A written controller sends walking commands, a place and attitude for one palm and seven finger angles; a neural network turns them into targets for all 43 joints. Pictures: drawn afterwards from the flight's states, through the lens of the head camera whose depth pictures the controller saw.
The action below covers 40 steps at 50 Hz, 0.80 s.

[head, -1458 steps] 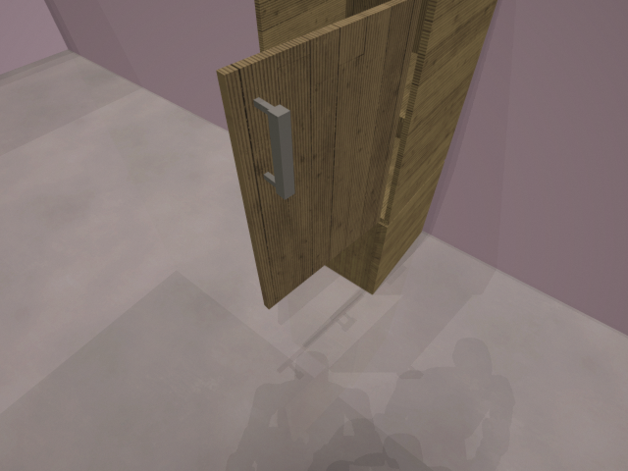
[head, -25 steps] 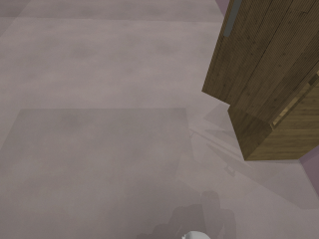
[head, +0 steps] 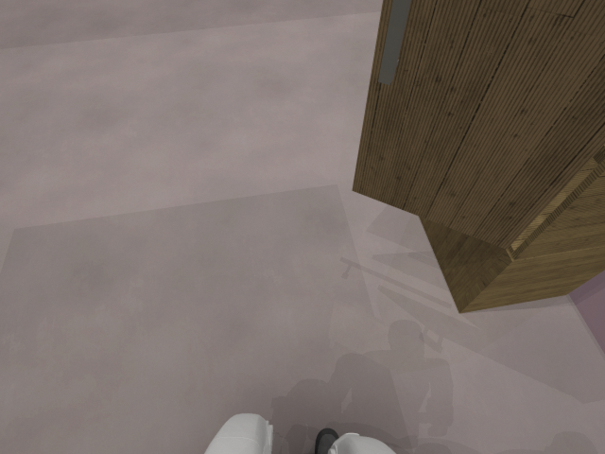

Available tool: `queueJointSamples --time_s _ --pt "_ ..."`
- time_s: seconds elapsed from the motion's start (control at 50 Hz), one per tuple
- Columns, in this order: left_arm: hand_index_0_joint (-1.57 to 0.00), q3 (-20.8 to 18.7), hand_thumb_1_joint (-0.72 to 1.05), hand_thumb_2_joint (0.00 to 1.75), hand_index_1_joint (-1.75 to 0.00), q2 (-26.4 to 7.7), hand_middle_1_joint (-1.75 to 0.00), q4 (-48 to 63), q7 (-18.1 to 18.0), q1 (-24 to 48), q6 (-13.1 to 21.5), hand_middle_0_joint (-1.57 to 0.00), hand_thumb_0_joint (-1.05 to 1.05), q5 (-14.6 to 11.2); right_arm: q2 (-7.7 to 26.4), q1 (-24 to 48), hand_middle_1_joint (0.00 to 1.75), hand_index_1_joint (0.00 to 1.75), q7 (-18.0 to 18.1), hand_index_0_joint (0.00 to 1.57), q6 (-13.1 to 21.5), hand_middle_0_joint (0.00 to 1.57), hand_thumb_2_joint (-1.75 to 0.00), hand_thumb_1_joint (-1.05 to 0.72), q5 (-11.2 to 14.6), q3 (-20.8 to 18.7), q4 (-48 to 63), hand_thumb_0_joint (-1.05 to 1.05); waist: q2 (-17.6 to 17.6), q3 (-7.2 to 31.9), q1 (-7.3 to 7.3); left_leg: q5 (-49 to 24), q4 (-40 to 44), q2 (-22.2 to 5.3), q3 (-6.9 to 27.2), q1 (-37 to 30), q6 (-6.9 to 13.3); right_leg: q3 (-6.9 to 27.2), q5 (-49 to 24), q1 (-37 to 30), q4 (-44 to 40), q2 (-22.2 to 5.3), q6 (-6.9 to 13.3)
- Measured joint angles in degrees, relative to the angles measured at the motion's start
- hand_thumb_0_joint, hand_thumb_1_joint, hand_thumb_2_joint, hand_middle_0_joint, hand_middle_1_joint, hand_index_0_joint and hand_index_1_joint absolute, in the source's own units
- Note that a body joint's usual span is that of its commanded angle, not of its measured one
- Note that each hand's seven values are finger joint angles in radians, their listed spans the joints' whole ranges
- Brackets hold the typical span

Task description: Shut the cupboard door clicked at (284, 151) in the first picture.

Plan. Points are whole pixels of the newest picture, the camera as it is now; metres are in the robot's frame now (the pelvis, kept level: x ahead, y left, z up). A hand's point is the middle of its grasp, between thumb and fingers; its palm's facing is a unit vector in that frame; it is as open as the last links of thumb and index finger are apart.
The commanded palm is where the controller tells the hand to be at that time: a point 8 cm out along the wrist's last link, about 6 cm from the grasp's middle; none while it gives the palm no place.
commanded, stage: turn to face it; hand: left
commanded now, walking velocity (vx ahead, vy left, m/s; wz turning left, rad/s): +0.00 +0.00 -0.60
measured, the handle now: (398, 32) +0.72 -0.11 +0.13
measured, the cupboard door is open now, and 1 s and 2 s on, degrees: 53 53 53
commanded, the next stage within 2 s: take the last steps up to it in 0.58 s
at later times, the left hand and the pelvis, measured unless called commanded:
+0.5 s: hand (145, 377) +0.22 +0.28 -0.17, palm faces -0.19 -0.95 -0.25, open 7.3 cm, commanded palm none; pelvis +0.10 +0.08 +0.01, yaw -15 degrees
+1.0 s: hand (224, 322) +0.32 +0.16 -0.15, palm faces -0.44 -0.88 -0.19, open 7.3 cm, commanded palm none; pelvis +0.16 +0.04 +0.01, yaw -24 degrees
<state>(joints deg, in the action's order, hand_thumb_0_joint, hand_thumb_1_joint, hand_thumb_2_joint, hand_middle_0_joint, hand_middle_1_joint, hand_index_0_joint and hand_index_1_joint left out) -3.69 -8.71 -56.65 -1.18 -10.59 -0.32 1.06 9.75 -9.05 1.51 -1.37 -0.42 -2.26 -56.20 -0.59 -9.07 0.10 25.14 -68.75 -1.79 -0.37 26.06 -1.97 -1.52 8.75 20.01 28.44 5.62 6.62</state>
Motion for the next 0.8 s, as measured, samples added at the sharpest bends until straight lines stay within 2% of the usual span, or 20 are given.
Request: queueJointSamples --time_s 0.08,0.18,0.28,0.34,0.38,0.4,0.42,0.46,0.52,0.56,0.62,0.68,0.8 --pt "-0.2 -0.1 0.91 0.9 -0.3 -0.2 -0.3 -0.3 0.5 -1.5 0.0 -0.2 0.0 0.1 1.8 4.5 0.29 0.3 -0.2 0.2 -0.4 0.2 -0.89 -0.91 -0.3 -0.5 3.5 0.0 -0.1 1.1 0.91 -3.6 6.2 -1.8 2.9 4.8 -1.3 2.8 -1.0 -1.5 -3.6 0.7 -0.6" --pt "-0.21 -0.5 0.91 0.9 -0.3 -0.5 -0.3 0.6 1.0 -2.9 -0.2 -0.2 0.0 0.2 3.2 7.2 0.29 0.3 -0.1 0.2 -0.8 0.2 -0.89 -0.91 -0.2 -0.6 5.5 0.0 -0.2 2.5 2.0 -4.5 10.8 -1.9 4.3 5.2 -2.4 6.1 0.1 -2.8 -4.3 1.0 -1.3" --pt "-0.21 -0.7 0.91 0.9 -0.3 -1.7 -0.3 2.3 1.1 -3.5 -0.3 -0.2 0.0 0.4 3.2 8.0 0.29 0.3 -0.1 0.2 -0.9 0.2 -0.89 -0.91 0.2 -0.3 6.5 0.0 0.3 3.2 2.87 -2.1 17.3 -0.1 3.5 1.7 -2.7 9.8 1.7 -3.2 -3.5 1.1 -2.5" --pt "-0.21 -1.2 0.91 0.9 -0.3 -2.8 -0.3 3.2 0.9 -3.4 -0.7 -0.2 0.0 0.5 2.7 7.6 0.29 0.3 -0.1 0.2 -0.6 0.2 -0.89 -0.91 0.6 0.1 7.1 0.0 0.8 3.7 2.91 -1.7 23.9 1.2 2.8 -1.8 -2.3 11.8 3.0 -3.1 -2.4 1.3 -3.6" --pt "-0.21 -1.4 0.91 0.9 -0.3 -3.7 -0.3 3.5 0.7 -3.3 -1.1 -0.2 0.0 0.3 2.3 6.7 0.29 0.3 -0.1 0.2 0.0 0.2 -0.89 -0.91 0.8 0.5 7.4 0.0 1.1 4.2 2.51 -5.9 32.4 1.7 2.4 -5.8 -1.9 12.9 4.4 -2.6 -0.6 1.7 -4.6" --pt "-0.21 -1.5 0.91 0.9 -0.3 -4.1 -0.3 3.8 0.6 -3.5 -1.4 -0.2 0.0 0.0 2.5 5.7 0.29 0.3 -0.2 0.2 0.4 0.2 -0.89 -0.91 0.8 0.8 7.7 0.0 0.5 4.9 2.12 -8.7 37.5 1.2 2.5 -8.2 -0.8 13.0 5.5 -2.0 1.0 2.5 -5.1" --pt "-0.21 -1.7 0.91 0.9 -0.3 -4.8 -0.3 3.8 0.6 -2.8 -1.6 -0.2 0.0 -0.3 2.2 4.9 0.29 0.3 -0.1 0.2 0.9 0.2 -0.89 -0.91 0.4 0.8 7.6 0.0 1.0 4.9 1.69 -8.4 38.1 1.5 2.1 -8.7 0.9 12.7 9.0 -0.8 4.4 2.2 -5.6" --pt "-0.2 -2.0 0.91 0.9 -0.3 -6.1 -0.3 4.0 0.7 -1.2 -2.1 -0.2 0.0 -0.2 1.5 3.5 0.29 0.3 0.0 0.2 0.7 0.2 -0.89 -0.91 -0.3 1.4 7.4 0.0 2.3 4.0 1.83 -7.2 37.5 1.8 0.4 -9.8 3.1 9.8 17.1 2.3 14.8 0.9 -7.1" --pt "-0.2 -2.1 0.91 0.9 -0.29 -7.2 -0.3 4.8 1.1 0.6 -2.2 -0.2 0.0 0.2 1.1 0.8 0.29 0.3 0.3 0.2 0.7 0.2 -0.89 -0.91 -0.9 2.1 7.1 0.0 2.1 3.1 1.31 -7.6 40.0 0.7 -0.9 -12.3 3.9 5.6 20.1 6.3 27.3 -0.9 -8.8" --pt "-0.2 -2.0 0.91 0.9 -0.29 -7.4 -0.3 5.2 1.5 1.6 -2.3 -0.19 0.0 0.2 1.1 -1.1 0.29 0.3 0.5 0.2 0.6 0.2 -0.89 -0.91 -1.0 2.2 6.6 0.0 1.5 2.7 0.72 -8.1 41.8 0.0 -1.7 -13.8 4.1 3.9 19.1 7.3 30.5 -2.3 -9.3" --pt "-0.2 -1.5 0.91 0.9 -0.29 -7.5 -0.3 5.5 1.8 2.9 -2.6 -0.19 0.0 0.1 1.4 -3.8 0.29 0.3 0.6 0.2 0.6 0.21 -0.89 -0.91 -0.9 2.0 5.3 0.0 0.8 2.7 -0.24 -8.2 43.3 -0.8 -3.2 -15.5 4.2 2.8 16.6 7.1 29.1 -4.2 -9.4" --pt "-0.2 -1.0 0.92 0.9 -0.29 -7.0 -0.3 5.2 2.1 4.3 -3.0 -0.19 0.0 0.1 1.8 -6.4 0.29 0.3 0.6 0.2 0.6 0.21 -0.89 -0.91 -1.0 1.6 3.7 0.0 0.5 3.0 -1.42 -7.3 43.4 -1.0 -4.7 -16.8 4.3 1.9 14.9 5.1 23.9 -5.5 -9.1" --pt "-0.2 0.4 0.92 0.9 -0.29 -4.7 -0.3 4.7 2.7 6.2 -2.8 -0.19 0.0 0.0 3.0 -10.9 0.29 0.3 0.3 0.2 0.4 0.2 -0.89 -0.91 -1.2 0.9 0.2 0.0 -0.7 4.2 -3.77 -3.8 40.3 -1.6 -7.3 -17.8 3.4 -0.8 13.2 -2.1 10.1 -4.9 -7.0"
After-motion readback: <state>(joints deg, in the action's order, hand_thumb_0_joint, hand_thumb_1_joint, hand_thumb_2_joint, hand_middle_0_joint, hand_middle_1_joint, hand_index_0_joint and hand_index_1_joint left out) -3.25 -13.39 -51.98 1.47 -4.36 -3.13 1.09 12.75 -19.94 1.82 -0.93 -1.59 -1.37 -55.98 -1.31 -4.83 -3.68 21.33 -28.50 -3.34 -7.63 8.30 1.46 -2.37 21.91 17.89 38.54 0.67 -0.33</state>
